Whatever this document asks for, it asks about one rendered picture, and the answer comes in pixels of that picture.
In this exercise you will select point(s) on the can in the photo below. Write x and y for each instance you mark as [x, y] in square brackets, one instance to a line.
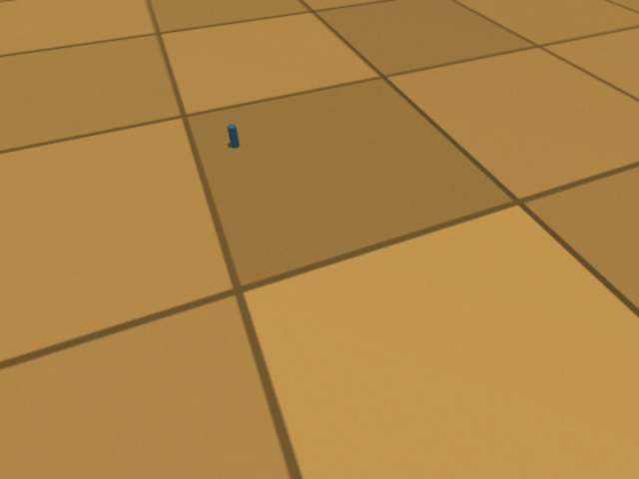
[233, 136]

